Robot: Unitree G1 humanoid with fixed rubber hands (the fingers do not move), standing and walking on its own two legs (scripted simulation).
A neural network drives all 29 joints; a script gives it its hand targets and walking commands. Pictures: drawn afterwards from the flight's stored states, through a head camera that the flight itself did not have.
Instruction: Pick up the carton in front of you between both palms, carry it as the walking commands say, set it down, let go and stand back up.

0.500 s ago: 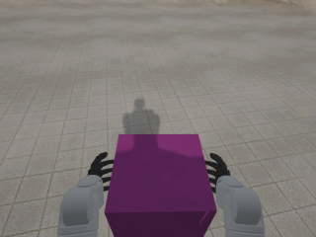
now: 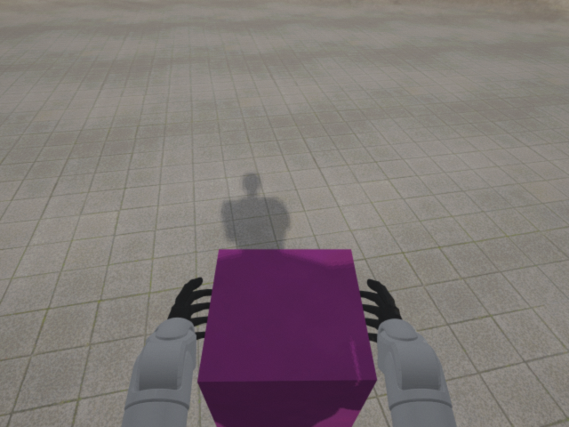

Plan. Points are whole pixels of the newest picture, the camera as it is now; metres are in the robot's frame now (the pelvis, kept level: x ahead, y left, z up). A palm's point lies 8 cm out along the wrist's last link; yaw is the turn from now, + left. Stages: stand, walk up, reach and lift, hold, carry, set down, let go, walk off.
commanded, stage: carry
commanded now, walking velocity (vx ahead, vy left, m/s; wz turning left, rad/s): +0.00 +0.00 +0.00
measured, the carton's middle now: (284, 345) +0.30 +0.00 -0.05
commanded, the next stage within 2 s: hold in 0.48 s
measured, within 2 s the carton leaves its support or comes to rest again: neither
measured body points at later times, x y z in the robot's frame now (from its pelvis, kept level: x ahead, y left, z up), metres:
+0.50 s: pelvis +0.00 +0.00 +0.00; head -0.02 +0.00 +0.45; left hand +0.29 +0.16 +0.03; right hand +0.29 -0.15 +0.03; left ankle -0.05 +0.09 -0.73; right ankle +0.07 -0.11 -0.73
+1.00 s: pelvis -0.03 -0.03 +0.01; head -0.05 -0.05 +0.45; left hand +0.25 +0.16 +0.04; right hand +0.29 -0.14 +0.03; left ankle -0.05 +0.09 -0.73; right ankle +0.07 -0.13 -0.73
